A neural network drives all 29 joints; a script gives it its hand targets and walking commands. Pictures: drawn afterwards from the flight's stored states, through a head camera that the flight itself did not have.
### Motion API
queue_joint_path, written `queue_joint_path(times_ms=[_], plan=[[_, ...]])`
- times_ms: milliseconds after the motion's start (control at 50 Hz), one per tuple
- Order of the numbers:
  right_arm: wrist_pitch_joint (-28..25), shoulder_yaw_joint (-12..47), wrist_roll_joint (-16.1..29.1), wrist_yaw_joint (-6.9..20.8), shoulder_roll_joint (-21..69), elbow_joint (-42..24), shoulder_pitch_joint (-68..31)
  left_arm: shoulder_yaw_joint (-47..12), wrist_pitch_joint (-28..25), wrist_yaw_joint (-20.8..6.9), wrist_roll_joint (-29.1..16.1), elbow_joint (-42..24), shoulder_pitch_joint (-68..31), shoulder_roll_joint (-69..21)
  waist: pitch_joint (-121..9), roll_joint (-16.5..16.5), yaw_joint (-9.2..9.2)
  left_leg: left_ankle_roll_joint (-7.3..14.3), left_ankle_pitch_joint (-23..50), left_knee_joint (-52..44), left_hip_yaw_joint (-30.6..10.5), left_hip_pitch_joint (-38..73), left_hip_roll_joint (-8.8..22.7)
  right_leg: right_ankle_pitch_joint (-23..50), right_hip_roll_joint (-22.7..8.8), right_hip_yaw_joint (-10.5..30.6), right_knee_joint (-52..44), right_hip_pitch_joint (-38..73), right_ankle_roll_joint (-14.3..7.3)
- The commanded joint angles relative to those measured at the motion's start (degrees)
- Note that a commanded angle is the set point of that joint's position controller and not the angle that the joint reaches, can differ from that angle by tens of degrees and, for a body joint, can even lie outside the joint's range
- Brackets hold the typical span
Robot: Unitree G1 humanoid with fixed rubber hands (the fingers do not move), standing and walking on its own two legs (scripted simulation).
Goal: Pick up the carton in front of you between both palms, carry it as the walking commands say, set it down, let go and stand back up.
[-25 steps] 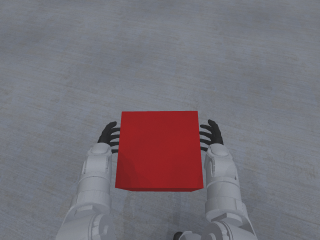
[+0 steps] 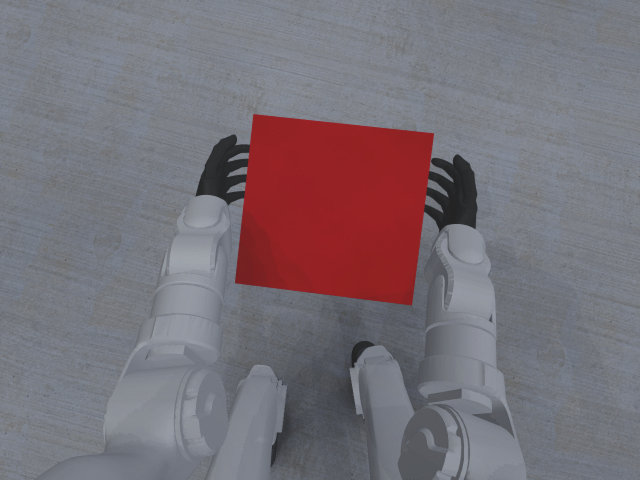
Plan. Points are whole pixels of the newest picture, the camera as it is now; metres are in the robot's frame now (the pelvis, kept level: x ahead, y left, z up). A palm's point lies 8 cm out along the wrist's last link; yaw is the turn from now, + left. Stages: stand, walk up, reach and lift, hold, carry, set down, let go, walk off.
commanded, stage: set down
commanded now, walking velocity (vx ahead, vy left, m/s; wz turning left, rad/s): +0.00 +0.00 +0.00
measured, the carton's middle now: (333, 212) +0.46 -0.05 -0.17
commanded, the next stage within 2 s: none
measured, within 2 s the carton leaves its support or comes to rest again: rests again in 1.88 s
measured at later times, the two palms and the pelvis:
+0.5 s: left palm (250, 202) +0.50 +0.08 -0.23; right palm (424, 242) +0.41 -0.20 -0.23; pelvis -0.03 -0.01 -0.12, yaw +1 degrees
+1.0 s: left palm (268, 206) +0.54 +0.07 -0.39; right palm (407, 249) +0.43 -0.21 -0.37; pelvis -0.05 +0.01 -0.21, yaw -1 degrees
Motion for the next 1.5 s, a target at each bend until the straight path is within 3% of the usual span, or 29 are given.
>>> queue_joint_path(times_ms=[0,220,380,560,700,940,1040,1100,1220,1480], plan=[[1.48,34.08,6.18,16.25,48.54,11.08,-30.21,-28.91,-1.85,-16.25,-6.82,3.59,-31.2,-52.43,-46.7,2.48,-1.67,-0.89,14.01,-8.06,4.79,11.57,-2.58,12.46,6.08,-10.69,3.08,31.45,-2.31],[-0.94,34.51,9.63,11.82,46.55,9.35,-36.26,-29.73,-4.95,-13.9,-9.5,6.14,-38.43,-46.34,-56.33,2.37,-2.53,-1.05,16.01,4.53,6.69,-1.13,-3.73,18.01,6.1,-10.67,14.01,25.53,-0.17],[-0.74,34.49,11.81,8.87,43.53,6.44,-44.16,-30.78,-4.76,-13.43,-11.78,7.98,-45.99,-42.36,-59.99,2.56,-3.33,-0.69,10.56,11.84,8.24,-7.96,-4.18,14.81,6.16,-11.74,20.79,22.28,0.74],[-0.62,29.87,11.72,6.72,39.51,7.47,-52.89,-27.88,-4.44,-12.81,-11.63,13.82,-53.42,-36.72,-56.92,2.88,-4.3,0.04,5.39,18.21,8.92,-14.54,-3.96,10.0,5.99,-13.2,27.16,16.55,1.31],[-1.63,25.77,11.81,5.66,35.03,8.18,-58.39,-27.75,-4.87,-11.92,-12.52,17.71,-58.81,-31.93,-54.74,4.65,-6.28,0.04,5.65,23.18,8.49,-16.72,-3.5,10.01,5.47,-14.41,32.31,12.02,1.51],[-3.87,20.03,14.55,3.97,25.04,9.02,-66.14,-32.63,-6.31,-8.99,-16.85,21.97,-69.07,-23.11,-52.14,10.36,-11.31,-0.1,8.84,31.48,6.36,-13.6,-1.95,12.86,3.34,-16.13,41.03,5.26,1.25],[-3.89,15.95,15.93,4.93,27.92,14.41,-63.82,-33.53,-7.37,-8.34,-16.53,21.35,-72.42,-20.27,-48.61,13.45,-10.92,0.22,11.51,33.47,5.47,-13.79,-0.82,14.97,3.52,-15.8,43.52,-0.5,0.95],[-3.79,14.05,15.85,5.97,26.74,14.81,-64.19,-32.34,-6.9,-8.03,-14.35,23.85,-68.56,-21.21,-45.2,15.16,-9.97,0.38,15.72,34.49,4.6,-12.88,-0.27,15.36,3.51,-15.63,44.29,-5.22,0.95],[-3.49,10.25,12.88,7.61,26.01,18.82,-60.3,-28.32,-6.7,-8.23,-10.74,27.04,-64.26,-21.68,-37.84,13.61,-8.94,0.75,16.8,34.69,3.38,-16.52,-0.05,12.93,3.6,-15.3,45.13,-11.03,1.1],[-2.74,5.13,10.11,8.4,20.94,23.13,-57.64,-23.78,-5.31,-9.18,-6.66,30.96,-61.23,-13.89,-26.99,10.49,-7.31,2.25,7.85,34.92,3.62,-23.78,-0.18,6.3,3.74,-13.74,45.9,-15.11,0.9]])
